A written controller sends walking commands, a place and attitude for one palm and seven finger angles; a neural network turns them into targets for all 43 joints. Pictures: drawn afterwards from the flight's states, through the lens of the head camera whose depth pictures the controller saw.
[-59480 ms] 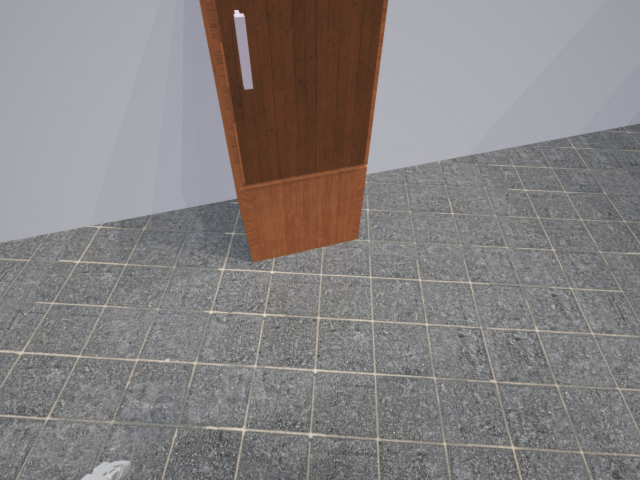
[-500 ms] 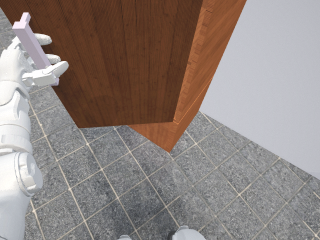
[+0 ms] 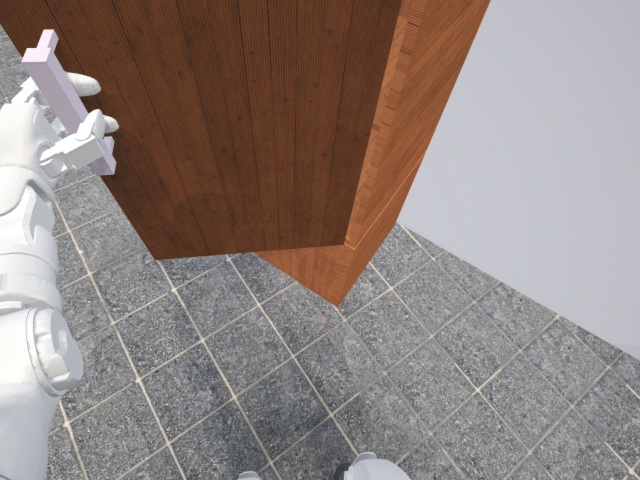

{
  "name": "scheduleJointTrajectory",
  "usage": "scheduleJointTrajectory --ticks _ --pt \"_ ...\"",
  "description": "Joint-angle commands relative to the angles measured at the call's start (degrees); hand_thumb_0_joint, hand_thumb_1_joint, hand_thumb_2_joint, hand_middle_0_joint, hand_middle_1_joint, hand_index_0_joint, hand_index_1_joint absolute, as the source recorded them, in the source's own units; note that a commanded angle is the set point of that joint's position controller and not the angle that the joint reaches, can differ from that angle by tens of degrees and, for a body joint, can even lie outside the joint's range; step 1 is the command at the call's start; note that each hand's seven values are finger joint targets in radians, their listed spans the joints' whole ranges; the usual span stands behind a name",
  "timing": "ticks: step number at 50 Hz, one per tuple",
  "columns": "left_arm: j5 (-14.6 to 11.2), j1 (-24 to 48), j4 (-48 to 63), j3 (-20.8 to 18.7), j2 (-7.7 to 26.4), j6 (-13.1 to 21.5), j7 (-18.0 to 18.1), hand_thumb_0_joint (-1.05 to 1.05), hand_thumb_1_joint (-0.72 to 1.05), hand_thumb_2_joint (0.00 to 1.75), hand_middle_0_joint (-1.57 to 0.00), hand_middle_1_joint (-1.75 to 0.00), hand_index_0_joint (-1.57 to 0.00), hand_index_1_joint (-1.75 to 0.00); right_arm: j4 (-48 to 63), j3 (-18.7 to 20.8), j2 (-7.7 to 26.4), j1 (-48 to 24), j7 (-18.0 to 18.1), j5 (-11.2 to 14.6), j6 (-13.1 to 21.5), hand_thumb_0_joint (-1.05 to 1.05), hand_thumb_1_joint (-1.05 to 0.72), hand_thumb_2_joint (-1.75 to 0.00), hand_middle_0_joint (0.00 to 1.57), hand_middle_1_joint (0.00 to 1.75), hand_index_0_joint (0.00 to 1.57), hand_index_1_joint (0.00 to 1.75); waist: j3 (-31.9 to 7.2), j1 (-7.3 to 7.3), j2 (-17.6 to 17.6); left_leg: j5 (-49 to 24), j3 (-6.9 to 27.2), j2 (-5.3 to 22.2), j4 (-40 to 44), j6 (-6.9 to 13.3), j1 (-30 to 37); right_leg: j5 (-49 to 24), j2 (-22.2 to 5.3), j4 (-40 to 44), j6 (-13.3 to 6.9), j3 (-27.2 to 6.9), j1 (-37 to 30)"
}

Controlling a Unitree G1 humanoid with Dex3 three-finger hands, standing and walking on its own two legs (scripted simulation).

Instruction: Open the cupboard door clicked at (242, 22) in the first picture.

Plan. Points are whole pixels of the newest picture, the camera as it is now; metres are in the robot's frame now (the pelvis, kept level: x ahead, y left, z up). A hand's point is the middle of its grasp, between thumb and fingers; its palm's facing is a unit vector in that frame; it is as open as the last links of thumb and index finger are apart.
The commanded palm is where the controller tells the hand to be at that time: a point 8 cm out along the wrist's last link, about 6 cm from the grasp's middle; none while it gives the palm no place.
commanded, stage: pull the door open along its arc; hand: left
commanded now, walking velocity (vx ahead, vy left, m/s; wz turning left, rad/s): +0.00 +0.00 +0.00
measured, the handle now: (80, 109) +0.54 +0.26 +0.12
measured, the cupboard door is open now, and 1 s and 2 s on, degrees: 41 59 83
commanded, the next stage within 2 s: open thumb and fingers to let go in 1.46 s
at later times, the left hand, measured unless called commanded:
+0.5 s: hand (104, 206) +0.40 +0.20 +0.12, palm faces +0.22 -0.97 +0.10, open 6.2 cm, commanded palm +0.36 +0.25 +0.12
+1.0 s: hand (125, 213) +0.39 +0.18 +0.12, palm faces +0.48 -0.88 -0.01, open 5.9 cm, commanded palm +0.32 +0.21 +0.12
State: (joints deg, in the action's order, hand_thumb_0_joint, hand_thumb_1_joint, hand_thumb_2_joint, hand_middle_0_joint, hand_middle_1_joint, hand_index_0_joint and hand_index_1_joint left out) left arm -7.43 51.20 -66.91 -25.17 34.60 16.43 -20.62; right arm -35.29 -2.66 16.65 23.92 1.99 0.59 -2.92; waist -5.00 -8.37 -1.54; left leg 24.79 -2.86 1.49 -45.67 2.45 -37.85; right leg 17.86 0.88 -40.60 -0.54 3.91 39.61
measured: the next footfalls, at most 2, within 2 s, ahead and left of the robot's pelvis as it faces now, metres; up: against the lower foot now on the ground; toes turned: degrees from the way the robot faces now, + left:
none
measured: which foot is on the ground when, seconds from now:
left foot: down 0.00-1.00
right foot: down 0.00-1.00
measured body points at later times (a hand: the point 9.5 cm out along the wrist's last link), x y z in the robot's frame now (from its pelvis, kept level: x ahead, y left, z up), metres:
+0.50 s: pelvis +0.00 +0.00 +0.01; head +0.04 -0.01 +0.46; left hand +0.38 +0.26 +0.12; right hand +0.14 -0.25 -0.09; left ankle -0.04 +0.08 -0.71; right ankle +0.01 -0.12 -0.71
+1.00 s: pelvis -0.01 -0.02 +0.02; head +0.02 -0.04 +0.46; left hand +0.36 +0.23 +0.12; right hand +0.05 -0.28 -0.12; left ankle -0.04 +0.08 -0.71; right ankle +0.01 -0.12 -0.71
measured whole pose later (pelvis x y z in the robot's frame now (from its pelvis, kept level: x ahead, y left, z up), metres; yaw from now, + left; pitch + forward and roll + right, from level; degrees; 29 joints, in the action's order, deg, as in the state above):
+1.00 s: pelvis -0.01 -0.02 +0.02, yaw +1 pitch +8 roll +0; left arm -4.5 24.9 -34.7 -17.1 9.2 12.4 17.3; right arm -40.7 0.7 14.5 20.9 2.1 -0.9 1.5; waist -4.6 -2.2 -2.9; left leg 20.5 -2.9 1.1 -37.2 0.6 -24.4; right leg 15.8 0.9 -35.8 -2.3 3.6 27.9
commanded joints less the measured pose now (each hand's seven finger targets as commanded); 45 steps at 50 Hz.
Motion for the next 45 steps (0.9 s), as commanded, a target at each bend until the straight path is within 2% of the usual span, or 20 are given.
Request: scheduleJointTrajectory --ticks 1,4,7,10,15,16,17,18,20,24,25,27,29,31,35,36,38,41,44,45 --pt "-2.97 14.85 13.57 -2.38 14.87 3.32 -2.0 0.0 0.9 0.9 -0.4 -1.35 -0.4 -1.35 5.05 3.84 9.99 7.3 0.43 0.18 0.67 0.0 -0.9 -0.9 0.2 0.3 0.2 0.3 -25.61 2.64 -4.83 -32.8 4.32 0.27 4.18 -1.03 13.94 -24.72 1.51 0.89 -1.02 -2.17 -16.48" --pt "-4.33 9.08 17.52 -2.67 13.82 2.26 -2.5 0.0 0.9 0.9 -0.4 -1.35 -0.4 -1.35 6.89 4.06 9.82 5.77 0.23 0.73 0.61 0.0 -0.9 -0.9 0.2 0.3 0.2 0.3 -24.79 4.02 -2.09 -31.65 3.72 0.22 5.4 -0.73 12.28 -25.86 1.43 1.4 -0.85 -2.29 -19.45" --pt "-5.66 2.65 24.28 -4.62 14.22 1.5 -2.44 0.0 0.9 0.9 -0.4 -1.35 -0.4 -1.35 8.32 4.46 9.34 4.53 0.02 1.24 0.8 0.0 -0.9 -0.9 0.2 0.3 0.2 0.3 -27.0 5.94 -4.92 -37.3 3.35 0.4 5.59 -0.95 15.14 -29.08 1.23 1.18 -1.08 -2.48 -21.28" --pt "-7.47 -5.82 30.0 -4.75 11.32 0.1 -2.08 0.0 0.9 0.9 -0.4 -1.35 -0.4 -1.35 9.9 4.6 8.72 2.58 -0.51 1.58 1.4 0.0 -0.9 -0.9 0.2 0.3 0.2 0.3 -24.77 7.34 -2.59 -37.78 2.81 0.38 6.72 -0.83 14.37 -30.53 1.02 1.76 -1.0 -2.49 -23.65" --pt "-9.92 -21.44 43.51 -5.36 7.12 -2.24 -0.87 0.0 0.9 0.9 -0.4 -1.35 -0.4 -1.35 12.66 4.69 7.58 -1.31 -1.07 2.05 3.14 0.0 -0.9 -0.9 0.2 0.3 0.2 0.3 -23.35 9.75 -1.94 -40.39 2.19 0.19 8.37 -1.04 15.24 -34.17 0.34 1.77 -1.06 -2.59 -27.75" --pt "-10.1 -21.31 44.6 -3.85 5.6 -2.75 -0.34 0.0 0.9 0.9 -0.4 -1.35 -0.4 -1.35 12.69 4.54 7.66 -1.96 -1.02 2.22 3.33 0.0 -0.9 -0.9 0.2 0.3 0.2 0.3 -21.4 8.92 -2.4 -39.9 1.94 0.1 8.34 -0.95 15.87 -33.65 0.42 2.34 -1.0 -2.41 -26.44" --pt "-9.95 -18.25 45.95 -3.47 4.91 -3.11 0.47 0.0 0.9 0.9 -0.4 -1.35 -0.4 -1.35 12.11 4.52 7.48 -2.47 -0.93 2.14 3.62 0.0 -0.9 -0.9 0.2 0.3 0.2 0.3 -19.84 7.95 -1.61 -38.27 2.28 0.13 8.72 -1.2 16.44 -32.31 0.62 2.84 -0.74 -2.08 -25.0" --pt "-11.61 -14.03 48.43 -8.19 3.5 -4.1 7.35 0.0 0.9 0.9 -0.4 -1.35 -0.4 -1.35 11.67 4.55 5.96 -4.23 -1.11 2.0 4.2 0.0 -0.9 -0.9 0.2 0.3 0.2 0.3 -17.73 10.64 0.15 -34.67 2.56 -0.46 8.92 -1.75 14.28 -29.11 0.94 3.74 -0.58 -1.29 -23.35" --pt "-9.86 -12.83 47.4 -2.67 -4.47 -6.13 14.88 0.0 0.9 0.9 -0.4 -1.35 -0.4 -1.35 10.15 4.76 5.91 -4.78 -1.19 1.72 5.13 0.0 -0.9 -0.9 0.2 0.3 0.2 0.3 -13.24 7.79 0.5 -29.53 2.9 -0.37 10.06 -2.4 14.5 -23.29 1.09 4.69 -0.44 -0.54 -19.86" --pt "-2.42 -1.74 48.48 1.33 -7.59 -6.75 27.03 0.0 0.9 0.9 -0.4 -1.35 -0.4 -1.35 6.69 4.61 5.07 -5.09 -0.81 0.26 5.83 0.0 -0.9 -0.9 0.2 0.3 0.2 0.3 -14.31 6.13 -2.12 -24.1 3.37 -0.85 9.78 -2.37 15.35 -18.3 0.2 4.74 -0.51 -1.15 -18.06" --pt "-0.09 -1.89 48.45 2.61 -9.02 -6.83 29.94 0.0 0.9 0.9 -0.4 -1.35 -0.4 -1.35 6.22 4.57 4.49 -5.44 -0.84 -0.18 5.97 0.0 -0.9 -0.9 0.2 0.3 0.2 0.3 -15.23 6.55 -3.16 -24.34 3.52 -0.9 9.69 -2.5 15.89 -17.67 0.05 4.47 -0.66 -1.11 -18.2" --pt "3.54 -2.2 46.9 5.7 -11.73 -6.81 34.2 0.0 0.9 0.9 -0.4 -1.35 -0.4 -1.35 5.42 4.5 4.2 -5.57 -0.89 -0.88 5.97 0.0 -0.9 -0.9 0.2 0.3 0.2 0.3 -17.13 6.02 -1.62 -23.55 3.66 -0.77 9.49 -2.39 16.49 -17.03 -0.17 4.42 -0.68 -1.18 -18.26" --pt "4.71 -0.24 45.96 7.59 -13.48 -6.04 35.64 0.0 0.9 0.9 -0.4 -1.35 -0.4 -1.35 4.9 4.48 4.08 -5.96 -0.68 -1.13 5.97 0.0 -0.9 -0.9 0.2 0.3 0.2 0.3 -18.25 5.57 -1.06 -21.54 3.7 -1.01 9.51 -2.45 16.62 -16.31 -0.18 4.79 -0.8 -1.39 -18.77" --pt "4.18 2.16 45.01 6.98 -14.51 -5.17 38.4 0.0 0.9 0.9 -0.4 -1.35 -0.4 -1.35 4.33 4.53 3.95 -6.51 -0.18 -1.43 5.99 0.0 -0.9 -0.9 0.2 0.3 0.2 0.3 -18.8 5.4 2.8 -19.41 3.73 -1.13 9.78 -2.13 15.34 -15.47 -0.2 5.89 -0.61 -1.67 -20.7" --pt "4.88 5.05 41.79 7.57 -15.55 -3.07 40.66 0.0 0.9 0.9 -0.4 -1.35 -0.4 -1.35 3.04 4.3 3.71 -7.09 0.38 -1.88 6.58 0.0 -0.9 -0.9 0.2 0.3 0.2 0.3 -18.19 5.26 2.3 -17.15 3.22 -1.56 10.23 -1.81 14.15 -14.86 -0.44 6.53 -0.52 -2.27 -21.46" --pt "5.47 5.64 41.84 7.74 -14.9 -2.35 40.84 0.0 0.9 0.9 -0.4 -1.35 -0.4 -1.35 2.79 4.41 3.79 -6.77 0.45 -1.92 6.6 0.0 -0.9 -0.9 0.2 0.3 0.2 0.3 -18.02 5.01 3.1 -16.77 3.46 -1.41 10.41 -1.74 13.96 -14.43 -0.42 6.87 -0.55 -2.33 -21.87" --pt "6.1 6.54 40.68 8.2 -14.78 -1.25 40.61 0.0 0.9 0.9 -0.4 -1.35 -0.4 -1.35 2.37 4.4 3.74 -6.72 0.62 -2.09 6.74 0.0 -0.9 -0.9 0.2 0.3 0.2 0.3 -17.63 5.07 1.29 -16.89 2.99 -1.6 10.56 -1.53 13.85 -15.3 -0.6 6.96 -0.63 -2.7 -22.24" --pt "6.63 2.96 41.4 7.61 -13.56 0.32 39.67 0.0 0.9 0.9 -0.4 -1.35 -0.4 -1.35 2.23 4.83 3.84 -6.07 0.64 -2.09 6.65 0.0 -0.9 -0.9 0.2 0.3 0.2 0.3 -19.81 6.19 0.22 -19.01 2.79 -1.5 10.78 -1.49 14.74 -17.14 -0.47 6.78 -1.05 -2.68 -24.43" --pt "5.22 -0.96 43.88 8.33 -15.18 1.43 38.28 0.0 0.9 0.9 -0.4 -1.35 -0.4 -1.35 2.55 5.05 3.75 -6.4 0.45 -1.74 7.0 0.0 -0.9 -0.9 0.2 0.3 0.2 0.3 -19.65 7.14 -0.52 -20.61 2.11 -1.5 11.52 -1.46 15.62 -18.92 -0.4 7.19 -1.21 -2.73 -26.14" --pt "4.43 -3.04 44.31 7.82 -15.38 1.58 38.06 0.0 0.9 0.9 -0.4 -1.35 -0.4 -1.35 2.65 5.2 3.89 -6.33 0.4 -1.72 7.1 0.0 -0.9 -0.9 0.2 0.3 0.2 0.3 -19.93 7.46 1.1 -21.06 1.94 -1.52 11.69 -1.33 15.64 -19.62 -0.32 7.44 -1.1 -2.75 -27.16"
